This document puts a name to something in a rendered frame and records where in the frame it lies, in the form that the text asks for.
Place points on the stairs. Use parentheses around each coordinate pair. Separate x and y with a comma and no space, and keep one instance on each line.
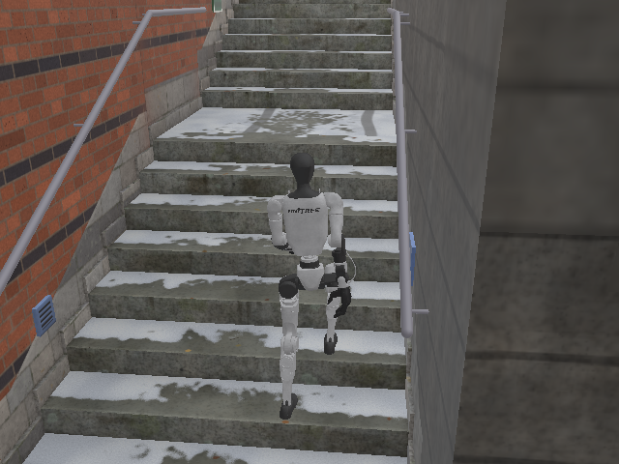
(180,362)
(305,54)

